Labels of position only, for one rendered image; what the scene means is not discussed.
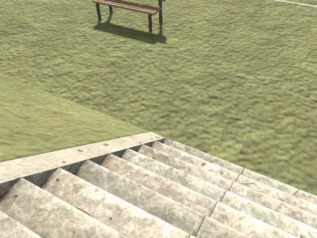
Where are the stairs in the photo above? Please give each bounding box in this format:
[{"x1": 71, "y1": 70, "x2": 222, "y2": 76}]
[{"x1": 0, "y1": 138, "x2": 317, "y2": 238}]

